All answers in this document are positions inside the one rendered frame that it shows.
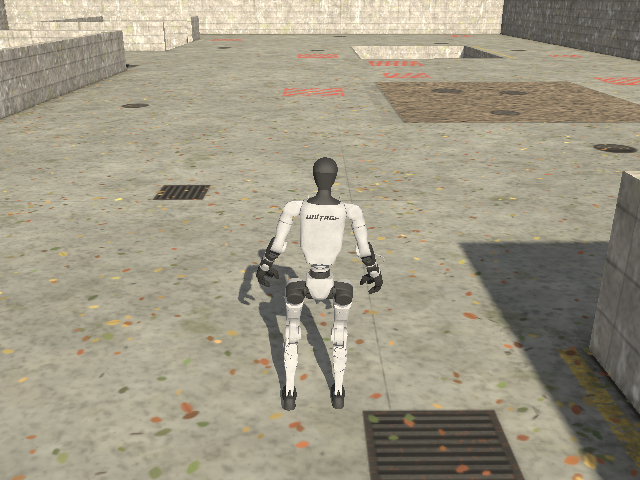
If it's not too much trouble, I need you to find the robot torso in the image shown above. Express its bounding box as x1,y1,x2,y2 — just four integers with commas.
299,195,346,300

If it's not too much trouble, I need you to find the robot right forearm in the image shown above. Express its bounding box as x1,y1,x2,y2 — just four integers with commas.
361,242,380,278

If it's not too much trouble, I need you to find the robot left upper arm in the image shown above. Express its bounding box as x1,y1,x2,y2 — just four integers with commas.
270,200,303,254

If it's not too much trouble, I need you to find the robot left thigh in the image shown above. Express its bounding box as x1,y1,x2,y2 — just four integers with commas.
285,278,306,344

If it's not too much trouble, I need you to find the right robot hand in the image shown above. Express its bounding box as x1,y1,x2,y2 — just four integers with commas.
360,271,383,294

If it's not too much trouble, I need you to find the left robot hand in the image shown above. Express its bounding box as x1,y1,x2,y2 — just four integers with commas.
256,266,279,287

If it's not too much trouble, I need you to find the robot left forearm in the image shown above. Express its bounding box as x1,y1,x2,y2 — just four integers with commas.
259,237,280,271

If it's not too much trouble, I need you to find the robot right upper arm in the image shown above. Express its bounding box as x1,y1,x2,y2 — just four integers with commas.
344,202,371,258

